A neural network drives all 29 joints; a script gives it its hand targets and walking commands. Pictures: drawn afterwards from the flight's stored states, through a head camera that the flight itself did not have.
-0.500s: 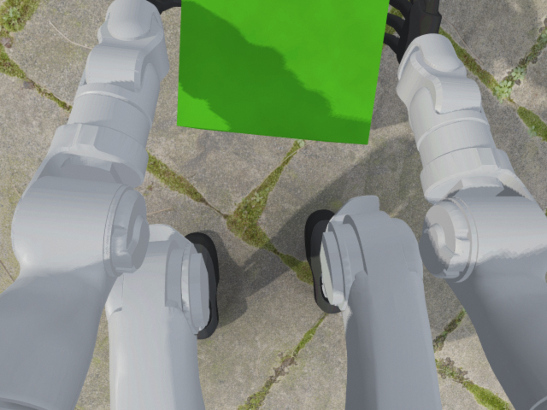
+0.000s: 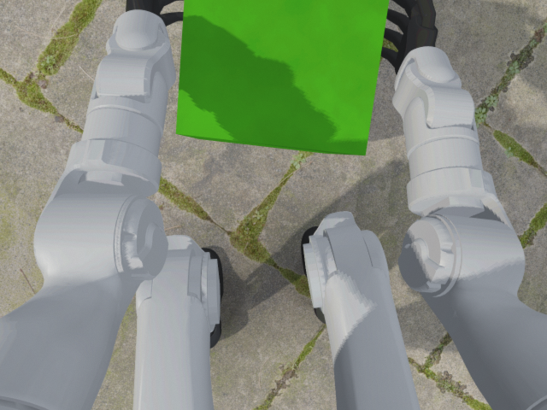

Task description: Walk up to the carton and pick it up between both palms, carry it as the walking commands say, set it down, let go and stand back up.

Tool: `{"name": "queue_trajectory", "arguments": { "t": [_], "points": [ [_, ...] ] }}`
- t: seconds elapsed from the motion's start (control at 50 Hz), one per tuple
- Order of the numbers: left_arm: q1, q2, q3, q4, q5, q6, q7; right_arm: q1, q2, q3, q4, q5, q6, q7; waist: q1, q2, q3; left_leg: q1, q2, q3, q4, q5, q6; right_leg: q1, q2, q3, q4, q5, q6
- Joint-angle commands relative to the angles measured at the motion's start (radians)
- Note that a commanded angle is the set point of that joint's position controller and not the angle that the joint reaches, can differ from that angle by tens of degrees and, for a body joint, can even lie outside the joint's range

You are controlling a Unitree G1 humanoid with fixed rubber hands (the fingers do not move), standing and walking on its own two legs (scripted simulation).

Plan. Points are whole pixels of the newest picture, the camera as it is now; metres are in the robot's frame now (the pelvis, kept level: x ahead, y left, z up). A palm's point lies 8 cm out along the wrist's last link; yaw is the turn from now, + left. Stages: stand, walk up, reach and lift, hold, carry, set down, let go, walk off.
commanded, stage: reach and lift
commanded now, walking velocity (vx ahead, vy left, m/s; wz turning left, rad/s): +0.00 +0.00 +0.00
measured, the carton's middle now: (275, 68) +0.53 -0.06 -0.19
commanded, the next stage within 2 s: none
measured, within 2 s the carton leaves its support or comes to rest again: neither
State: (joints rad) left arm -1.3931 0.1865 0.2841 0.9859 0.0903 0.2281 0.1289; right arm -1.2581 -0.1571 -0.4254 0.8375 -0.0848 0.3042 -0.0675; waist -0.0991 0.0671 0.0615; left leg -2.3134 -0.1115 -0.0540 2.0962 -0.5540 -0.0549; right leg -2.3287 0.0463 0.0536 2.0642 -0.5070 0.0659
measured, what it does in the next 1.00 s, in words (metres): rises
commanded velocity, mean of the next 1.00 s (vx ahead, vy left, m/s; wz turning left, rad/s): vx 0.00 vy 0.00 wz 0.00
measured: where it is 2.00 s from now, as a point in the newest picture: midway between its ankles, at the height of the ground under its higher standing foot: (266, 302)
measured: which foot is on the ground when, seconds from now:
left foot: down 0.00-1.00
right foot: down 0.00-1.00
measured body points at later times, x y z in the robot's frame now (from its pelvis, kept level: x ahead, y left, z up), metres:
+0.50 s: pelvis +0.00 +0.00 +0.05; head +0.30 -0.01 +0.39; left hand +0.56 +0.09 -0.03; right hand +0.50 -0.22 -0.04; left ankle +0.11 +0.12 -0.36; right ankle +0.12 -0.13 -0.36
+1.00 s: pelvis +0.01 +0.00 +0.10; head +0.28 -0.02 +0.47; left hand +0.54 +0.09 +0.04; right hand +0.48 -0.22 +0.02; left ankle +0.11 +0.12 -0.36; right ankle +0.12 -0.13 -0.36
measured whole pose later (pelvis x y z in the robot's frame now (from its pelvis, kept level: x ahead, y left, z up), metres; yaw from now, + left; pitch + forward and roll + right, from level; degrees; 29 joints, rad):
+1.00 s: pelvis +0.01 +0.00 +0.10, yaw +1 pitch +48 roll +1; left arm -1.12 0.04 0.39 0.83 0.22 0.30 0.10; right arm -0.99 0.00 -0.51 0.65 -0.25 0.39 -0.06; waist -0.08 0.07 -0.23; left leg -2.06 -0.14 -0.08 1.74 -0.51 -0.06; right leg -2.08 0.08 0.10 1.72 -0.47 0.07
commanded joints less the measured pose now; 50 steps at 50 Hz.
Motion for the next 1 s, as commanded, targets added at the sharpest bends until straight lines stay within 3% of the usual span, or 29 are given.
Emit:
{"name": "queue_trajectory", "arguments": {
  "t": [0.0,0.02,0.04,0.08,0.1,0.12,0.18,0.2,0.26,0.28,0.32,0.34,0.44,0.46,0.48,0.52,0.58,0.6,0.62,0.7,0.76,0.78,0.8,0.84,0.86,0.9,0.92,0.94,0.98],
  "points": [
    [-0.395,-1.044,-0.262,-0.022,-0.046,0.021,-0.279,-0.611,0.893,0.345,-0.137,0.084,-0.041,0.294,-0.043,0.028,-1.1,0.515,-0.071,0.144,-0.202,0.209,0.045,0.665,0.072,-0.173,-0.181,0.278,-0.026],
    [-0.385,-1.031,-0.248,-0.023,-0.035,0.02,-0.28,-0.567,0.927,0.352,-0.109,0.071,-0.037,0.294,-0.033,0.001,-1.1,0.516,-0.068,0.138,-0.214,0.22,0.046,0.676,0.071,-0.166,-0.182,0.307,-0.025],
    [-0.372,-1.063,-0.263,-0.027,-0.042,0.024,-0.282,-0.561,0.91,0.351,-0.133,0.064,-0.039,0.295,-0.06,0.008,-1.115,0.517,-0.071,0.134,-0.216,0.248,0.041,0.684,0.076,-0.17,-0.187,0.328,-0.027],
    [-0.36,-1.043,-0.27,-0.023,-0.039,0.029,-0.287,-0.571,0.906,0.347,-0.167,0.063,-0.041,0.284,-0.056,0.025,-1.136,0.496,-0.079,0.141,-0.224,0.231,0.036,0.739,0.078,-0.156,-0.205,0.343,-0.021],
    [-0.373,-1.08,-0.29,-0.067,-0.06,0.026,-0.287,-0.574,0.913,0.374,-0.191,0.062,-0.041,0.278,-0.084,-0.014,-1.215,0.522,-0.078,0.126,-0.224,0.241,0.034,0.774,0.077,-0.17,-0.199,0.365,-0.018],
    [-0.398,-1.095,-0.316,-0.102,-0.077,0.026,-0.286,-0.581,0.91,0.386,-0.215,0.072,-0.041,0.277,-0.065,0.019,-1.258,0.543,-0.083,0.135,-0.219,0.27,0.031,0.777,0.075,-0.168,-0.194,0.385,-0.022],
    [-0.364,-1.143,-0.368,-0.125,-0.103,0.036,-0.276,-0.612,0.92,0.462,-0.306,0.106,-0.04,0.269,-0.081,0.014,-1.386,0.646,-0.082,0.126,-0.229,0.347,0.02,0.84,0.072,-0.173,-0.207,0.449,-0.012],
    [-0.366,-1.136,-0.352,-0.107,-0.086,0.046,-0.275,-0.586,0.905,0.438,-0.269,0.09,-0.036,0.269,-0.067,0.039,-1.319,0.62,-0.082,0.135,-0.251,0.306,0.017,0.828,0.069,-0.171,-0.218,0.42,-0.02],
    [-0.377,-1.154,-0.352,-0.139,-0.092,0.047,-0.272,-0.588,0.952,0.446,-0.286,0.074,-0.02,0.274,-0.09,-0.013,-1.364,0.655,-0.088,0.119,-0.267,0.298,0.025,0.817,0.079,-0.187,-0.242,0.389,-0.011],
    [-0.365,-1.13,-0.358,-0.129,-0.078,0.048,-0.272,-0.548,0.973,0.45,-0.268,0.08,-0.017,0.275,-0.067,0.009,-1.321,0.626,-0.083,0.125,-0.28,0.301,0.02,0.801,0.083,-0.177,-0.243,0.4,-0.012],
    [-0.35,-1.165,-0.337,-0.118,-0.066,0.055,-0.271,-0.564,0.952,0.436,-0.269,0.068,-0.015,0.278,-0.071,0.012,-1.302,0.629,-0.08,0.124,-0.295,0.266,0.027,0.787,0.081,-0.182,-0.263,0.363,-0.015],
    [-0.323,-1.138,-0.302,-0.072,-0.036,0.063,-0.273,-0.539,0.973,0.421,-0.251,0.056,-0.008,0.28,-0.037,0.024,-1.273,0.594,-0.088,0.141,-0.312,0.237,0.022,0.809,0.081,-0.158,-0.279,0.346,-0.017],
    [-0.288,-1.088,-0.172,0.0,0.053,0.071,-0.282,-0.494,0.939,0.285,-0.107,-0.033,0.016,0.295,-0.06,0.01,-1.093,0.581,-0.083,0.123,-0.388,0.117,0.044,0.694,0.087,-0.183,-0.335,0.198,-0.019],
    [-0.288,-1.105,-0.181,-0.01,0.062,0.072,-0.283,-0.484,0.952,0.292,-0.096,-0.03,0.018,0.303,-0.03,0.025,-1.103,0.583,-0.092,0.133,-0.401,0.128,0.04,0.714,0.09,-0.165,-0.351,0.197,-0.028],
    [-0.293,-1.088,-0.182,0.001,0.059,0.077,-0.283,-0.491,0.924,0.273,-0.113,-0.037,0.016,0.304,-0.05,0.045,-1.1,0.579,-0.088,0.13,-0.406,0.12,0.031,0.693,0.088,-0.174,-0.351,0.201,-0.029],
    [-0.279,-1.117,-0.173,-0.009,0.065,0.072,-0.28,-0.472,0.952,0.254,-0.098,-0.042,0.014,0.301,-0.043,0.056,-1.152,0.661,-0.086,0.125,-0.424,0.13,0.038,0.704,0.088,-0.175,-0.359,0.189,-0.033],
    [-0.355,-1.158,-0.251,-0.073,0.0,0.068,-0.283,-0.539,0.931,0.307,-0.194,-0.024,0.002,0.299,-0.095,0.066,-1.271,0.717,-0.086,0.1,-0.422,0.167,0.03,0.759,0.081,-0.181,-0.365,0.24,-0.031],
    [-0.328,-1.141,-0.226,-0.059,0.018,0.068,-0.278,-0.542,0.95,0.316,-0.174,-0.011,0.006,0.299,-0.046,0.053,-1.217,0.707,-0.088,0.111,-0.427,0.17,0.03,0.747,0.08,-0.177,-0.371,0.236,-0.025],
    [-0.346,-1.15,-0.233,-0.059,0.018,0.072,-0.28,-0.544,0.947,0.303,-0.166,-0.019,0.007,0.302,-0.068,0.074,-1.198,0.707,-0.082,0.104,-0.434,0.164,0.032,0.718,0.08,-0.17,-0.37,0.228,-0.032],
    [-0.311,-1.159,-0.231,-0.074,0.006,0.084,-0.283,-0.45,0.991,0.302,-0.15,-0.038,0.03,0.305,-0.088,0.024,-1.238,0.746,-0.086,0.108,-0.472,0.155,0.027,0.788,0.085,-0.186,-0.407,0.243,-0.027],
    [-0.234,-1.174,-0.219,-0.031,0.038,0.098,-0.291,-0.47,1.004,0.329,-0.177,-0.013,0.032,0.307,-0.03,0.052,-1.226,0.741,-0.088,0.12,-0.497,0.15,0.034,0.824,0.093,-0.165,-0.438,0.23,-0.027],
    [-0.221,-1.186,-0.192,0.004,0.048,0.099,-0.294,-0.486,0.988,0.32,-0.177,-0.03,0.034,0.307,-0.056,0.02,-1.232,0.71,-0.089,0.122,-0.498,0.142,0.034,0.837,0.092,-0.174,-0.444,0.235,-0.017],
    [-0.238,-1.176,-0.189,-0.021,0.048,0.092,-0.296,-0.472,1.02,0.325,-0.173,-0.032,0.037,0.31,-0.038,0.014,-1.229,0.734,-0.085,0.12,-0.506,0.178,0.037,0.831,0.093,-0.168,-0.448,0.263,-0.018],
    [-0.234,-1.194,-0.247,-0.092,0.007,0.086,-0.3,-0.437,1.054,0.376,-0.226,-0.008,0.034,0.309,-0.054,-0.007,-1.347,0.771,-0.088,0.109,-0.508,0.23,0.031,0.926,0.098,-0.169,-0.453,0.336,-0.011],
    [-0.206,-1.231,-0.243,-0.051,0.015,0.092,-0.301,-0.462,1.042,0.387,-0.232,-0.005,0.031,0.302,-0.053,-0.03,-1.352,0.762,-0.092,0.107,-0.509,0.236,0.033,0.921,0.092,-0.174,-0.464,0.324,-0.003],
    [-0.179,-1.229,-0.253,-0.063,0.017,0.092,-0.305,-0.442,1.068,0.4,-0.235,0.007,0.03,0.302,-0.026,-0.003,-1.312,0.792,-0.087,0.099,-0.532,0.24,0.038,0.922,0.096,-0.161,-0.468,0.334,-0.007],
    [-0.197,-1.205,-0.259,-0.077,0.02,0.085,-0.305,-0.385,1.085,0.402,-0.202,0.006,0.034,0.3,-0.027,0.014,-1.276,0.755,-0.088,0.122,-0.52,0.264,0.031,0.937,0.096,-0.143,-0.482,0.358,-0.012],
    [-0.176,-1.214,-0.26,-0.084,0.009,0.08,-0.308,-0.392,1.089,0.407,-0.22,0.006,0.03,0.297,-0.033,-0.037,-1.284,0.763,-0.087,0.103,-0.537,0.244,0.041,0.938,0.096,-0.163,-0.482,0.351,-0.002],
    [-0.175,-1.239,-0.269,-0.092,0.002,0.081,-0.311,-0.361,1.066,0.411,-0.216,-0.005,0.03,0.292,-0.062,-0.036,-1.311,0.772,-0.089,0.111,-0.545,0.254,0.028,0.989,0.097,-0.151,-0.517,0.357,-0.006]
  ]
}}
